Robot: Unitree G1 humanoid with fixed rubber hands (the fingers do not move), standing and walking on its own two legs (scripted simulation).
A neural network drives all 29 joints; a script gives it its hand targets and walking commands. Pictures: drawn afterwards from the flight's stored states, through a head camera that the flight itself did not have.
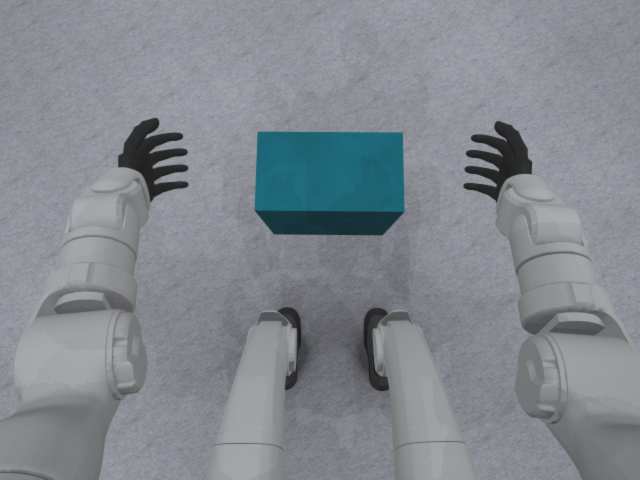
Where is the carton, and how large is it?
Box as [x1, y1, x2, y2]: [255, 132, 404, 234]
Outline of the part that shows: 258,132 255,211 273,233 382,234 404,211 402,132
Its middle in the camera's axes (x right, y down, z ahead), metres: +0.02 -0.12 +0.91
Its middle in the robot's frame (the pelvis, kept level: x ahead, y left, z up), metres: +0.55 +0.00 -0.51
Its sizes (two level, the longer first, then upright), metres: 0.296 0.165 0.292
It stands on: the floor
